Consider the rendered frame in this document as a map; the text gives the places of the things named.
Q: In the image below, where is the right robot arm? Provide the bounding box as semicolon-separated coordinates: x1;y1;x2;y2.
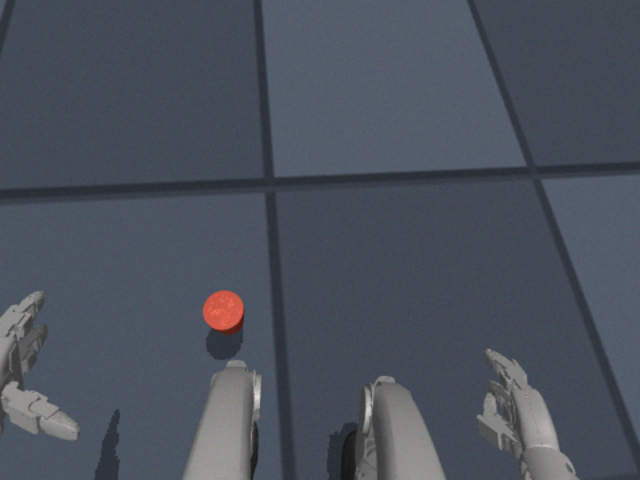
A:
519;447;580;480

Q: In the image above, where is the right robot foot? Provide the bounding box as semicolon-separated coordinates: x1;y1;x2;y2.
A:
341;430;357;480

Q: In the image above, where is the cup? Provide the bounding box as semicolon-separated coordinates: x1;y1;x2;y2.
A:
203;291;245;335

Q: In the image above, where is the left robot hand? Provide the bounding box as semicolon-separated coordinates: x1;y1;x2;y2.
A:
0;291;80;441

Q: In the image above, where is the right robot hand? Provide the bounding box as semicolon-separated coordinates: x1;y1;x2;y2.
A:
477;349;560;459

